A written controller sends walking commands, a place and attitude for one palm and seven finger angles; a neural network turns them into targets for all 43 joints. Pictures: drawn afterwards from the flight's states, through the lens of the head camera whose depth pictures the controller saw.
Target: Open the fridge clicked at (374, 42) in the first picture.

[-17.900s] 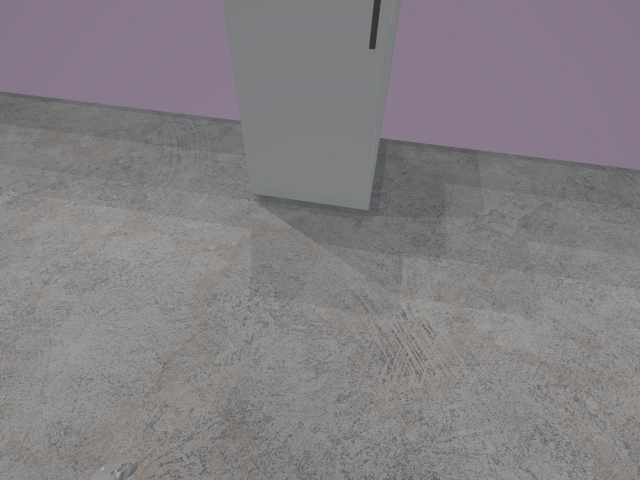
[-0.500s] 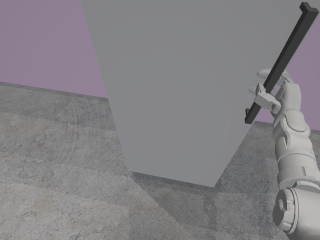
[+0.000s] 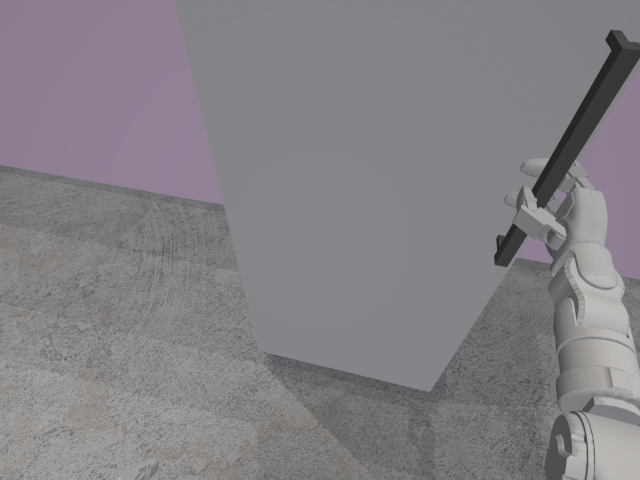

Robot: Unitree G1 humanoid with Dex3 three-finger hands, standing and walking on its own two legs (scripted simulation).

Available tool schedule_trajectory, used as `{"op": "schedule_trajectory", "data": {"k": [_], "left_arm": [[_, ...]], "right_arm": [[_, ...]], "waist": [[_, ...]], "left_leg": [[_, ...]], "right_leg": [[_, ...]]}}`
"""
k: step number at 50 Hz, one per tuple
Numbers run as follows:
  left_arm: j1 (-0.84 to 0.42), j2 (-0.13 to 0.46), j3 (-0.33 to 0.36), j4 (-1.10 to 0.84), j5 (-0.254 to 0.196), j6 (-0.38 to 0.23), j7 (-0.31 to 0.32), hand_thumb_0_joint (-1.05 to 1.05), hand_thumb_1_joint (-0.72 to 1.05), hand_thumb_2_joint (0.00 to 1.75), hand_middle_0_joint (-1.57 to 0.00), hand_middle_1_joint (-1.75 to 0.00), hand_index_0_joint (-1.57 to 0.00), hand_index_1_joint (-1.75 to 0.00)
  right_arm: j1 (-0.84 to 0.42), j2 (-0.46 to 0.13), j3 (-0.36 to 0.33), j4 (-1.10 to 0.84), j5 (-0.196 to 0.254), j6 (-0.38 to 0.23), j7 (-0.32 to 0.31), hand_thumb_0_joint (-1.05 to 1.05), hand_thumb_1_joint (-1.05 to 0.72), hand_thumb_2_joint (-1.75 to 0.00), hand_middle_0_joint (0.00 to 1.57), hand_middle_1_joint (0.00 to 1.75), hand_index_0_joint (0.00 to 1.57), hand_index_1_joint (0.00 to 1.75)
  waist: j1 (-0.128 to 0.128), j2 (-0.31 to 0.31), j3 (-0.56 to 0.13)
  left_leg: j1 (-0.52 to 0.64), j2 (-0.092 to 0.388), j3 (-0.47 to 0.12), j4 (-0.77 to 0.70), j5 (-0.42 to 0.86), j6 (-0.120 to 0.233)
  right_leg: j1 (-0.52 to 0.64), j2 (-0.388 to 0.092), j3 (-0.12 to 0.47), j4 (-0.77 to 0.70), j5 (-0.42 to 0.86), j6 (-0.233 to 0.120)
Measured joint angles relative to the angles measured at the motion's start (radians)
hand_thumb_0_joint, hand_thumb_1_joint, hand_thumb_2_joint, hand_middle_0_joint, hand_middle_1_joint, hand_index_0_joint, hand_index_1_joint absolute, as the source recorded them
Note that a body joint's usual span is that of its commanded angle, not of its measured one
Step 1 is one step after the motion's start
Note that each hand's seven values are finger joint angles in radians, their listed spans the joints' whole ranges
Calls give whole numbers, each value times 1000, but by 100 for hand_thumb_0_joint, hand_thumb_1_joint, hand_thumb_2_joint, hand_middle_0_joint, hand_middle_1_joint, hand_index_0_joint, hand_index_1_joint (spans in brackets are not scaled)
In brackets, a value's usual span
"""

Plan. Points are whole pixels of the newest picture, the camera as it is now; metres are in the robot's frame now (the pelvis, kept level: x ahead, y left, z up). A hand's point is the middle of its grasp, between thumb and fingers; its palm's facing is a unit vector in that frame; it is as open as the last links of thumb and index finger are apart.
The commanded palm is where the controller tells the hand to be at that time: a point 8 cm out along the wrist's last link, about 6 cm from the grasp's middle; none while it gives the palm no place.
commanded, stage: grip the handle and tug to test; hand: right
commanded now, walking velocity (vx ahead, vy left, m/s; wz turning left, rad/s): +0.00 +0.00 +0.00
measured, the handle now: (546, 172) +0.49 -0.22 +0.16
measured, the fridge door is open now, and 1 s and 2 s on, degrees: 1 23 56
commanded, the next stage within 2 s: pull the door a little, standing still in 0.12 s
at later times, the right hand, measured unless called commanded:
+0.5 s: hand (519, 251) +0.37 -0.17 +0.14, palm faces +0.13 +0.99 +0.01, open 5.5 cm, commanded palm +0.32 -0.22 +0.14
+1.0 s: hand (486, 338) +0.26 -0.12 +0.13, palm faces +0.15 +0.97 -0.17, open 6.3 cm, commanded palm +0.22 -0.17 +0.14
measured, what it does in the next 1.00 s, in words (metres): shifts its weight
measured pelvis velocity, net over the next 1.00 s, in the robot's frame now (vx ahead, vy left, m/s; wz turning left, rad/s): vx -0.05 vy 0.02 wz -0.04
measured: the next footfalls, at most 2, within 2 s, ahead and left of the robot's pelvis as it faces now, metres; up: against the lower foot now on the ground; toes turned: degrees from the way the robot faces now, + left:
right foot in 1.40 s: -0.08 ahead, -0.03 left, +0.00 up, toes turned -24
left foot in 1.60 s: +0.04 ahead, +0.32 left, +0.00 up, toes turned -25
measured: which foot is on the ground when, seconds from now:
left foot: down 0.00-1.00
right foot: down 0.00-1.00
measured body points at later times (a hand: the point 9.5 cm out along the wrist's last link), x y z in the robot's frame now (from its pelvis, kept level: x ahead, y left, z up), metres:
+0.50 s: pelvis +0.00 +0.01 +0.01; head -0.01 +0.02 +0.46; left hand +0.16 +0.24 -0.09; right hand +0.35 -0.23 +0.14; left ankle +0.01 +0.12 -0.73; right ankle -0.03 -0.11 -0.73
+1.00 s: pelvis -0.05 +0.02 +0.00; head -0.04 +0.05 +0.45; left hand +0.14 +0.23 -0.09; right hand +0.24 -0.17 +0.14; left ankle +0.01 +0.12 -0.73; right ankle -0.03 -0.11 -0.73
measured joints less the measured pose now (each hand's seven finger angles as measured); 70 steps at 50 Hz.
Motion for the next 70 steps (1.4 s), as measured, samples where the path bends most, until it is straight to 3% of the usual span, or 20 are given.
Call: {"op": "schedule_trajectory", "data": {"k": [10,16,21,28,34,47,53,57,61,65,67,69,70], "left_arm": [[-28,-9,9,-6,-5,13,3,1,91,90,-20,-30,-20,-29],[-88,-17,-6,-3,-2,23,18,1,91,90,-20,-30,-20,-29],[-123,-23,-13,-24,-1,22,20,1,91,90,-21,-30,-20,-29],[-121,-29,-22,-48,-5,21,18,1,91,90,-21,-30,-20,-29],[-154,-11,-25,-65,22,41,44,1,91,90,-21,-30,-20,-29],[-184,-60,-47,-118,62,103,38,1,91,90,-20,-30,-20,-29],[-183,-87,-49,-104,75,100,32,1,91,90,-21,-30,-20,-29],[-183,-84,-36,-85,66,80,35,1,90,90,-21,-30,-20,-30],[-168,-64,-11,-62,60,50,48,1,91,90,-21,-30,-20,-30],[-152,-46,-1,-53,69,31,59,1,91,90,-21,-30,-20,-29],[-148,-43,-3,-64,69,24,61,1,91,90,-20,-30,-20,-29],[-147,-37,-10,-93,71,12,61,1,91,90,-20,-30,-20,-29],[-148,-32,-11,-113,74,2,59,1,91,90,-20,-30,-20,-29]], "right_arm": [[160,72,52,-234,12,81,-17,1,-77,-79,33,137,35,137],[145,94,92,-252,4,127,-22,1,-75,-81,36,137,39,138],[173,110,101,-283,8,141,-43,1,-75,-81,36,137,40,139],[328,141,124,-430,27,152,-34,1,-75,-78,35,137,37,138],[432,123,217,-573,-59,84,-116,-1,-69,-77,39,138,35,138],[605,144,276,-821,-88,82,-197,-3,-70,-74,38,136,28,133],[660,161,274,-906,-98,86,-201,-3,-71,-73,36,135,25,132],[695,169,276,-972,-102,98,-203,-3,-71,-73,35,134,24,132],[709,175,314,-1022,-119,116,-194,-3,-71,-74,34,133,22,130],[718,178,373,-1059,-153,120,-181,-4,-72,-75,32,130,19,124],[719,174,402,-1084,-167,122,-179,-3,-72,-76,30,129,18,120],[721,167,424,-1122,-176,125,-181,-3,-73,-78,29,128,16,115],[723,163,429,-1143,-176,123,-185,-3,-75,-79,28,128,15,112]], "waist": [[-40,-8,-3],[-60,-2,17],[-69,-6,19],[-79,-16,5],[-73,-30,30],[-53,-2,69],[-55,-15,87],[-58,-28,99],[-43,-20,109],[-36,2,119],[-30,13,128],[-28,15,133],[-29,5,133]], "left_leg": [[78,1,2,-49,2,-4],[103,9,26,-49,1,0],[109,10,26,-49,8,3],[142,6,18,-52,6,7],[122,4,28,-24,3,5],[50,33,10,29,25,3],[18,16,52,35,36,21],[2,-4,99,26,52,81],[1,11,173,35,43,114],[9,33,244,44,35,136],[6,41,281,55,29,145],[-26,48,309,106,9,146],[-66,42,306,166,-21,103]], "right_leg": [[76,4,3,-49,5,1],[91,12,27,-50,13,3],[101,13,27,-59,25,6],[145,11,18,-77,28,10],[108,4,29,-19,13,9],[79,33,11,-53,79,5],[36,13,53,-53,112,38],[-7,-9,94,-33,121,49],[-101,-14,71,226,-71,28],[-123,-14,9,414,-144,38],[-86,-23,-20,356,-141,36],[-23,-31,-32,198,-74,25],[-9,-39,-8,129,-1,5]]}}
